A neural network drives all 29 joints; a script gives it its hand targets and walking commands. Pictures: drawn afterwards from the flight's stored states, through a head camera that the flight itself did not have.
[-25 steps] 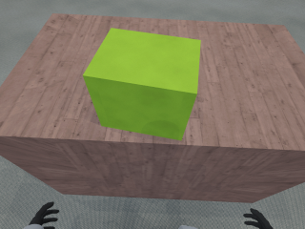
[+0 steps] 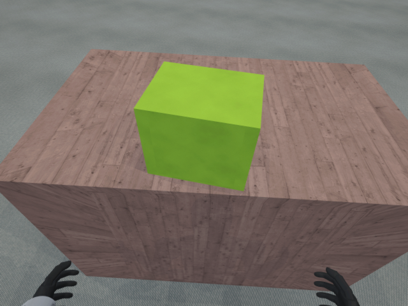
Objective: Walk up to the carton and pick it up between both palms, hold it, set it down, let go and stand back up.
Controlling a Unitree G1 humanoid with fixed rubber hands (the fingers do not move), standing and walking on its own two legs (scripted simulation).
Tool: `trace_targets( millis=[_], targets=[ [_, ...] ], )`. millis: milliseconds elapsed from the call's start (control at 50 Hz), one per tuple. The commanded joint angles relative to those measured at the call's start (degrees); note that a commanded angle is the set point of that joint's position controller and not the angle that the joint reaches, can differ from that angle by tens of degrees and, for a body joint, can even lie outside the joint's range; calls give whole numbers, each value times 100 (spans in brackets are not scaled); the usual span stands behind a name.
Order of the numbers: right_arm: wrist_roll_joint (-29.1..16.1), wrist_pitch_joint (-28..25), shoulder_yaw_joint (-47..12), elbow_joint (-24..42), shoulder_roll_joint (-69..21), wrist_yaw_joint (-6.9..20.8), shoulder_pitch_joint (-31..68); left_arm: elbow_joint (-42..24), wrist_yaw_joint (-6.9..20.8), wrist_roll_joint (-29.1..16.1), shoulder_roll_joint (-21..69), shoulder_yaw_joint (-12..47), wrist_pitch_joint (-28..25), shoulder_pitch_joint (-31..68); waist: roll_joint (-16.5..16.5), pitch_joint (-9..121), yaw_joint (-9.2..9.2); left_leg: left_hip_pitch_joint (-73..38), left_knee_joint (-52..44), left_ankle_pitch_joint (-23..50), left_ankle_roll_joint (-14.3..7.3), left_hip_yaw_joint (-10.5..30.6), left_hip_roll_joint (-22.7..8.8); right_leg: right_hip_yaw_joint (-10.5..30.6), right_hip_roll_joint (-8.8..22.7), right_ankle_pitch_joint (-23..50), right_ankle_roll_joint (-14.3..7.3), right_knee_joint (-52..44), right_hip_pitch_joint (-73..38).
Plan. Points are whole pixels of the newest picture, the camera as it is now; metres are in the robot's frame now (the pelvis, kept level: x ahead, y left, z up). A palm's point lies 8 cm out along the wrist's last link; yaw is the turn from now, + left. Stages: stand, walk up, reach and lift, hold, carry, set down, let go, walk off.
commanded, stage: reach and lift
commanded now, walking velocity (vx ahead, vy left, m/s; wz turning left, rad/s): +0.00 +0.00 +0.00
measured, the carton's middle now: (203, 126) +0.50 +0.03 +0.07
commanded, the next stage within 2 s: none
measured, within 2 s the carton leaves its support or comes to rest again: neither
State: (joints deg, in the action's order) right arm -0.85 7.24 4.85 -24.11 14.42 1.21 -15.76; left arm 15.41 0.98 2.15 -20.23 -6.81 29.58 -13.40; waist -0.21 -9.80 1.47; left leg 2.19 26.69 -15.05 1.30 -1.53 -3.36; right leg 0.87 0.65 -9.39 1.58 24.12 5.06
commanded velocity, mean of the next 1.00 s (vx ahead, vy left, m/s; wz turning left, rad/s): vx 0.00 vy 0.00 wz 0.00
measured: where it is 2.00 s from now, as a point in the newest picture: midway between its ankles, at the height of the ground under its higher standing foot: outside the picture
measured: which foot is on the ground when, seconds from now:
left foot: down 0.00-1.00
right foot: down 0.00-1.00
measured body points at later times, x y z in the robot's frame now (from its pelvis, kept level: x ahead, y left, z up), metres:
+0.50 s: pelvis +0.02 +0.01 +0.01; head +0.03 +0.03 +0.46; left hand +0.16 +0.30 +0.00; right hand +0.20 -0.19 +0.00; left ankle +0.01 +0.13 -0.74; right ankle +0.04 -0.13 -0.74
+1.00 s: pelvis +0.03 +0.02 +0.01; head +0.04 +0.03 +0.46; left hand +0.18 +0.28 +0.06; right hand +0.21 -0.18 +0.06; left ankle +0.01 +0.13 -0.74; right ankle +0.04 -0.13 -0.74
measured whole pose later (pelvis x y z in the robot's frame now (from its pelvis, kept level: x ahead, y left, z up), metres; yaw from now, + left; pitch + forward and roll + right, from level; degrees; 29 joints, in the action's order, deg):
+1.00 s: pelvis +0.03 +0.02 +0.01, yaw +3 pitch -5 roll -1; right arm -10.8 15.5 0.9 26.4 6.0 -11.8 -36.5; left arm -20.3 5.4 -16.3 -27.5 -4.6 16.9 -29.6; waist -0.8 -5.9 4.1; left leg 1.3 18.7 -12.4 0.2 -4.8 -2.3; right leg 2.2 1.3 -7.9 2.5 13.7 0.9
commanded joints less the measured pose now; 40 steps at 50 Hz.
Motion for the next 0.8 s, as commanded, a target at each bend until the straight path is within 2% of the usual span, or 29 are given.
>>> trace_targets(
  millis=[0,20,40,60,80,100,120,140,160,180,200,220,240,280,320,360,380,400,420,440,460,500,540,600,620,640,680,740,780],
  targets=[
    [37,-64,426,1880,700,-177,649,-1211,1,-235,-839,-253,-687,1156,718,721,-194,4291,-1917,-1597,-703,-974,-224,-330,-715,306,59,734,-3798],
    [54,5,392,2035,677,-213,440,-1276,-1,-270,-955,-295,-681,957,615,744,-120,3773,-1745,-1271,-586,-986,-106,-232,-553,215,40,522,-3252],
    [123,46,400,2162,457,-306,336,-1082,30,-351,-1060,-291,-677,934,302,521,-160,3238,-1518,-1080,-531,-987,40,-39,-388,-23,38,200,-2535],
    [120,135,305,2544,271,-388,157,-1166,41,-535,-1182,-216,-564,756,-137,561,-103,2082,-1185,-620,-296,-1045,304,159,-117,-488,61,-287,-1383],
    [149,168,271,2820,-79,-489,56,-1155,14,-775,-1396,-252,-577,894,-669,578,-65,1126,-771,-248,-121,-989,577,561,261,-1336,55,-862,-299],
    [86,269,152,3221,-79,-658,-160,-1052,155,-708,-1531,-285,-494,875,-1196,455,-145,175,-348,77,-99,-943,759,662,556,-1640,-118,-1277,679],
    [20,388,32,3443,-233,-774,-266,-1098,225,-783,-1552,-270,-479,825,-1341,486,-141,-34,-336,197,-103,-882,774,674,571,-1731,-91,-1357,823],
    [88,534,-88,3495,-264,-830,-362,-1206,228,-766,-1549,-312,-428,731,-1057,303,-71,71,-646,160,-127,-894,680,580,450,-1299,64,-1275,620],
    [67,645,-225,3391,-371,-852,-288,-1365,226,-845,-1515,-309,-421,666,-765,319,92,399,-983,-6,-155,-914,542,406,247,-832,227,-1004,111],
    [23,743,-211,3339,-241,-902,-422,-1360,257,-781,-1534,-358,-378,423,-591,358,140,461,-1101,10,-129,-877,481,338,256,-456,222,-941,-132],
    [43,824,-137,3262,-243,-910,-370,-1524,303,-853,-1467,-307,-356,353,-546,230,49,576,-1202,11,-78,-846,384,246,169,-336,175,-915,-258],
    [5,939,-112,3390,-166,-904,-296,-1590,320,-851,-1420,-266,-330,241,-489,246,133,626,-1268,-53,-47,-824,335,187,138,-495,112,-923,-327],
    [-101,1013,-97,3393,-163,-901,-364,-1834,331,-892,-1340,-288,-323,125,-231,294,117,675,-1360,4,-1,-789,289,184,126,-481,42,-928,-459],
    [-217,1063,-225,3767,-226,-838,-407,-2246,284,-987,-1241,-417,-410,1,-24,604,245,703,-1451,-20,-35,-779,294,231,117,-547,38,-917,-596],
    [-290,953,-60,3961,-155,-805,-511,-2690,192,-1076,-1160,-408,-562,-133,367,896,172,1099,-1592,-42,-32,-742,176,146,-8,-139,54,-712,-1105],
    [-389,893,3,4020,-90,-751,-703,-2811,167,-997,-1084,-314,-679,-436,800,843,123,1487,-1827,38,-116,-709,23,100,-202,396,22,-499,-1643],
    [-463,838,50,4087,-19,-713,-695,-3118,152,-999,-1015,-239,-770,-454,866,1050,137,1770,-1908,61,-132,-659,-95,51,-326,703,44,-282,-1993],
    [-569,747,42,4076,-30,-657,-742,-3285,88,-954,-990,-236,-871,-507,1137,1185,151,1895,-1923,222,-116,-606,-122,26,-400,985,9,-218,-2211],
    [-597,699,62,3987,-34,-655,-807,-3271,103,-943,-944,-186,-885,-596,1107,1146,60,1911,-1873,295,-89,-556,-130,-6,-404,1058,13,-215,-2204],
    [-568,616,121,4112,-30,-649,-824,-3306,82,-992,-915,-178,-940,-667,1031,1104,72,1782,-1821,551,-22,-543,-77,5,-411,1127,-30,-276,-2052],
    [-570,567,154,4237,-15,-685,-824,-3358,112,-1117,-1007,-186,-992,-714,764,1095,91,1733,-1694,775,-13,-536,-39,23,-370,1185,-30,-295,-1985],
    [-602,490,175,4318,-49,-711,-970,-3621,109,-1197,-1052,-137,-1063,-866,722,936,45,1225,-1484,1287,106,-434,42,65,-297,1177,-80,-528,-1455],
    [-616,431,157,4441,-215,-791,-1138,-3692,141,-1442,-1135,-100,-1128,-977,445,887,-7,522,-1194,1873,249,-446,228,187,-120,1175,-104,-845,-810],
    [-631,454,103,4628,-218,-933,-1439,-3726,214,-1558,-1219,-199,-1225,-1227,214,868,-19,248,-1005,2335,247,-444,313,233,-58,1575,-48,-954,-656],
    [-673,456,-1,4808,-236,-999,-1517,-3693,282,-1573,-1318,-280,-1271,-1236,136,949,57,152,-966,2273,180,-445,322,214,-33,1626,-28,-989,-651],
    [-739,452,-44,4761,-250,-1037,-1561,-3793,298,-1545,-1297,-287,-1271,-1295,230,999,42,162,-960,2452,239,-427,323,203,-39,1696,-45,-948,-713],
    [-784,483,-117,4971,-316,-1159,-1694,-3732,379,-1606,-1338,-326,-1307,-1374,-3,1105,73,82,-884,2429,158,-360,307,235,-8,1857,-38,-950,-701],
    [-870,495,-154,5151,-332,-1213,-1797,-3756,435,-1663,-1349,-360,-1349,-1457,80,965,139,22,-952,2317,164,-334,259,166,-21,1593,-86,-1036,-741],
    [-876,419,-97,5605,-292,-1256,-1840,-4043,445,-1679,-1394,-417,-1430,-1577,103,1113,232,-10,-903,2545,208,-305,246,141,-66,1674,-117,-1007,-762]
  ],
)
